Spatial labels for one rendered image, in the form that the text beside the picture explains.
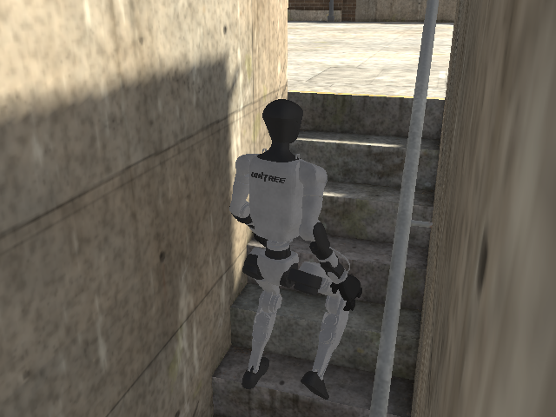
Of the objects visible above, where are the stairs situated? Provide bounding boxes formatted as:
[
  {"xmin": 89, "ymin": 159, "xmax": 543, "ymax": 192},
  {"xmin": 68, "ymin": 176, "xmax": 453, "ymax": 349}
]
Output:
[{"xmin": 212, "ymin": 92, "xmax": 445, "ymax": 417}]

